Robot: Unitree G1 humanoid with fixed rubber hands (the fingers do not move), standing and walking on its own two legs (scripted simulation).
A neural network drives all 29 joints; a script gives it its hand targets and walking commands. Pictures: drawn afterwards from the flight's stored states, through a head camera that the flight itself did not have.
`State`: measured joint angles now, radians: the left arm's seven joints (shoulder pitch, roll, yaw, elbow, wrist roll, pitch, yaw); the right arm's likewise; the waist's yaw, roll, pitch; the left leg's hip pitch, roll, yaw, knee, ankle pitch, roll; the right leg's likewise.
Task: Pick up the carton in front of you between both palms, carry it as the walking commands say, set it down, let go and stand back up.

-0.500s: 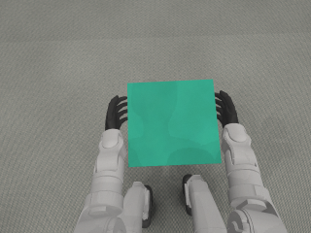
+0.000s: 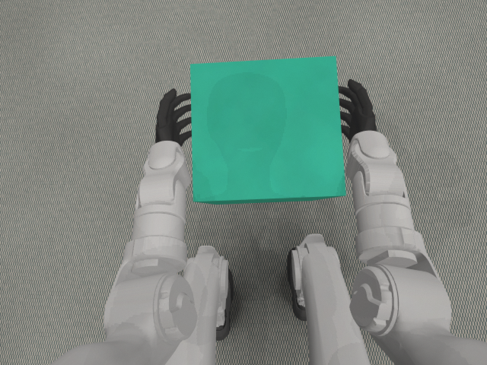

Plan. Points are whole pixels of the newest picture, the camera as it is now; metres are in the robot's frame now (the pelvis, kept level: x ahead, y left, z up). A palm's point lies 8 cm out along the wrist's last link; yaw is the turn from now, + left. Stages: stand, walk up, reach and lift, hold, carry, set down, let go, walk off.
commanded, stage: set down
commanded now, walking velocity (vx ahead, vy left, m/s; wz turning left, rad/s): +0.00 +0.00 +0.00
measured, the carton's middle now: (263, 146) +0.46 -0.04 -0.16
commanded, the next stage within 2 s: none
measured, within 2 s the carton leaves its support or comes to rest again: rests again in 1.28 s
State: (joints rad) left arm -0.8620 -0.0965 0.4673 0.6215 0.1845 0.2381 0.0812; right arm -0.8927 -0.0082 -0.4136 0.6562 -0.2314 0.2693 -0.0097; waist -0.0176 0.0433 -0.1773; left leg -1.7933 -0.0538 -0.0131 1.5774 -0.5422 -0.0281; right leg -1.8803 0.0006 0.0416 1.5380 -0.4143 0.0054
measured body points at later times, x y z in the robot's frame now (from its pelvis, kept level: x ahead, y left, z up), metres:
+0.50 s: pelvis -0.02 +0.00 -0.11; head +0.31 -0.03 +0.19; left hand +0.51 +0.11 -0.25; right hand +0.50 -0.19 -0.25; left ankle +0.07 +0.13 -0.52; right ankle +0.11 -0.12 -0.52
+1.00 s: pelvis -0.02 +0.01 -0.17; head +0.34 -0.02 +0.10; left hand +0.53 +0.10 -0.34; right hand +0.52 -0.20 -0.33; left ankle +0.07 +0.13 -0.52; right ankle +0.11 -0.12 -0.52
